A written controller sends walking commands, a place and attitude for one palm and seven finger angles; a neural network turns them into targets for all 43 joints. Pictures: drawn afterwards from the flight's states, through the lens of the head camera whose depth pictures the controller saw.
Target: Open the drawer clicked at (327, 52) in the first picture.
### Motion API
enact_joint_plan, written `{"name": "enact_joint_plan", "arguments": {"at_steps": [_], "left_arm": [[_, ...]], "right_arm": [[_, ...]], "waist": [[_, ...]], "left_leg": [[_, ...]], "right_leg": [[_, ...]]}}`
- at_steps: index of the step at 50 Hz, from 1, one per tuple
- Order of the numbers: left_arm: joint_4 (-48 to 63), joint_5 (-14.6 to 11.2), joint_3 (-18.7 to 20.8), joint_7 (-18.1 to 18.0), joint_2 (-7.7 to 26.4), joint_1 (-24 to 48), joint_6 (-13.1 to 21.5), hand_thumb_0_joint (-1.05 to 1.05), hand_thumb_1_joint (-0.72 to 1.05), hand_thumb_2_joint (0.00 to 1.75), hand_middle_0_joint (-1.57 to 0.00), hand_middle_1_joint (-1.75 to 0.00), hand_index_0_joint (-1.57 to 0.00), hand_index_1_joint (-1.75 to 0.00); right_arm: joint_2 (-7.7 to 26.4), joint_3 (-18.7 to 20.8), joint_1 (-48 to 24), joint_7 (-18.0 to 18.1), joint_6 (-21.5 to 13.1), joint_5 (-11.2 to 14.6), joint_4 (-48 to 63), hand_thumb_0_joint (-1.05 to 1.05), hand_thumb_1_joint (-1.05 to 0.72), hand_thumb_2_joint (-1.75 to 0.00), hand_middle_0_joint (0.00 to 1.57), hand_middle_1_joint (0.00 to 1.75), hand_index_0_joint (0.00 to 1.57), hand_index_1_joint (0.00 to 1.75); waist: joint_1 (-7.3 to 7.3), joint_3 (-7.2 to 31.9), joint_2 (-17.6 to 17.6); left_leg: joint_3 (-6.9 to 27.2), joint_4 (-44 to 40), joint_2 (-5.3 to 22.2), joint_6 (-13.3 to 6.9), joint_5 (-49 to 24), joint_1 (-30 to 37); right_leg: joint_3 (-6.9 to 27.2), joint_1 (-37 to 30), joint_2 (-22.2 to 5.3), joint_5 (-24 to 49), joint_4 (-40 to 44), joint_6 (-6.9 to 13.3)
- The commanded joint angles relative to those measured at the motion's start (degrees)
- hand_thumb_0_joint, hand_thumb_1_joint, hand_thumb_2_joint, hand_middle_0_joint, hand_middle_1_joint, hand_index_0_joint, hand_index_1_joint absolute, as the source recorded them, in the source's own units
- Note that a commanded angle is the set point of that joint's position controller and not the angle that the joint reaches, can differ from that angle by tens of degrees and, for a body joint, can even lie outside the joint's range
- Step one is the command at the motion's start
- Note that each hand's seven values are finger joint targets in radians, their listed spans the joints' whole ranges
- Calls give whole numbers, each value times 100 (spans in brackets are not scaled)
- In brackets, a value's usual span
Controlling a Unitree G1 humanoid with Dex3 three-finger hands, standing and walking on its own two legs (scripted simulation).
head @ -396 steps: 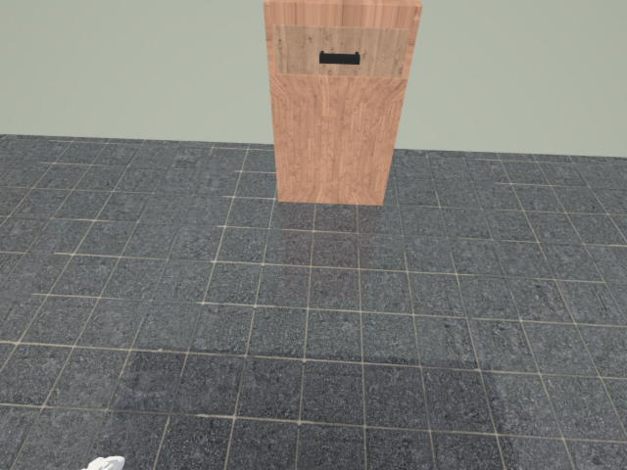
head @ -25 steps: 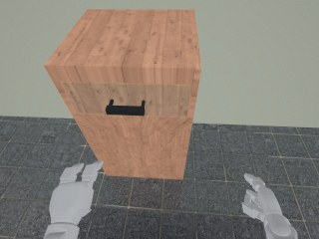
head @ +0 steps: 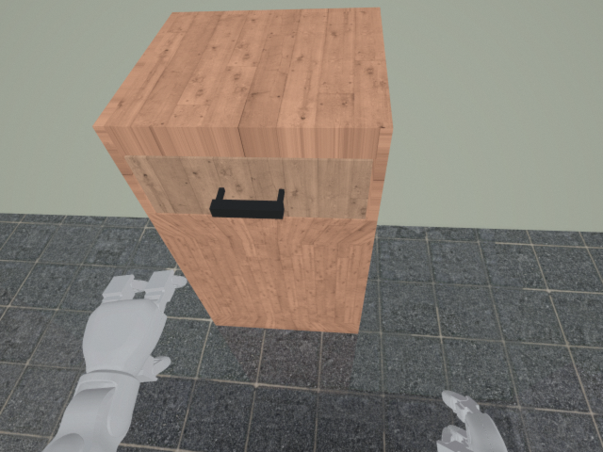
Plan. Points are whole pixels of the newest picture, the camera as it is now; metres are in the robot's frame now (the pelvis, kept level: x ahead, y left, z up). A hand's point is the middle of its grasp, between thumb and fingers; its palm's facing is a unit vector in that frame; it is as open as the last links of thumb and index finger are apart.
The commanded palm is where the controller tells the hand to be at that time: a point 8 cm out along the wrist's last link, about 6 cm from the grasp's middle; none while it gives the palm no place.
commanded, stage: raise the hand with hooked fingers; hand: left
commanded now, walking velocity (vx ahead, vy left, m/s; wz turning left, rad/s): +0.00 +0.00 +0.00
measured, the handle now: (249, 201) +0.54 +0.16 -0.04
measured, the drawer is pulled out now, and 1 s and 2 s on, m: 0.00 0.00 0.00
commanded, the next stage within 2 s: move the hooked fingers above the handle in 1.02 s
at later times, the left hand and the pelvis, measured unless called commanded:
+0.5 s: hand (111, 274) +0.30 +0.28 +0.08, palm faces +0.06 -0.07 -1.00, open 13.7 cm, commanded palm +0.28 +0.28 +0.14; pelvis +0.01 +0.04 +0.02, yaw +1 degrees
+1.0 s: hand (113, 267) +0.31 +0.27 +0.09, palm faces +0.05 -0.08 -1.00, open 13.9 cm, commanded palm +0.28 +0.28 +0.15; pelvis +0.00 +0.03 +0.02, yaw +1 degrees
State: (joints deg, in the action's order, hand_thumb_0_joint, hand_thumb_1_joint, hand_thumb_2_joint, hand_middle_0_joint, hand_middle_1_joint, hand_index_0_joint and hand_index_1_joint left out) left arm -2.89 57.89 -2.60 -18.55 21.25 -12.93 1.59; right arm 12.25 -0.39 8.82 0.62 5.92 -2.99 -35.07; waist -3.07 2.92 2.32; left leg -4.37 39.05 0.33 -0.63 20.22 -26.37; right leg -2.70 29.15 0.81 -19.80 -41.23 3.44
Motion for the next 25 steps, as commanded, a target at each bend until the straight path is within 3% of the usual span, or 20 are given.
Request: {"name": "enact_joint_plan", "arguments": {"at_steps": [1,5,8,15,20,25], "left_arm": [[1217,33,815,-458,1009,605,110,0,-15,45,-27,-98,-27,-98],[1295,17,648,-515,976,1122,-29,0,-24,41,-28,-103,-28,-103],[1381,-10,452,-375,923,1316,-181,0,-31,38,-29,-108,-29,-108],[1137,-67,436,216,1182,1890,-545,0,-48,31,-30,-118,-30,-118],[1132,-48,386,595,1322,2613,-544,0,-50,30,-30,-120,-30,-120],[895,-164,418,950,1430,3055,-436,0,-50,30,-30,-120,-30,-120]], "right_arm": [[636,339,-904,27,-276,21,970,0,-90,-90,20,30,20,30],[717,427,-854,0,-254,69,889,0,-90,-90,20,30,20,30],[743,450,-871,-7,-223,107,875,0,-90,-90,20,30,20,30],[727,318,-911,24,-74,230,876,0,-90,-90,20,30,20,30],[702,235,-874,21,-9,243,842,0,-90,-90,20,30,20,30],[710,193,-799,33,41,250,786,0,-90,-90,20,30,20,30]], "waist": [[-202,1427,-175],[-72,1487,-97],[-78,1572,55],[-154,1182,-116],[-146,1176,182],[-106,1143,-107]], "left_leg": [[354,-418,-290,-158,-1346,265],[389,-462,-225,-151,-1590,650],[408,-536,-167,-136,-1962,981],[469,-956,-82,-66,-2286,1272],[521,-1180,-41,17,-2544,1586],[536,-1297,-43,16,-2684,1658]], "right_leg": [[730,-1335,-122,1758,648,-67],[515,-1094,-62,1673,630,-59],[374,-1114,-56,1797,652,-60],[261,-1392,-23,1724,948,-70],[185,-1546,-2,1666,1136,-51],[146,-1744,12,1821,1315,-70]]}}
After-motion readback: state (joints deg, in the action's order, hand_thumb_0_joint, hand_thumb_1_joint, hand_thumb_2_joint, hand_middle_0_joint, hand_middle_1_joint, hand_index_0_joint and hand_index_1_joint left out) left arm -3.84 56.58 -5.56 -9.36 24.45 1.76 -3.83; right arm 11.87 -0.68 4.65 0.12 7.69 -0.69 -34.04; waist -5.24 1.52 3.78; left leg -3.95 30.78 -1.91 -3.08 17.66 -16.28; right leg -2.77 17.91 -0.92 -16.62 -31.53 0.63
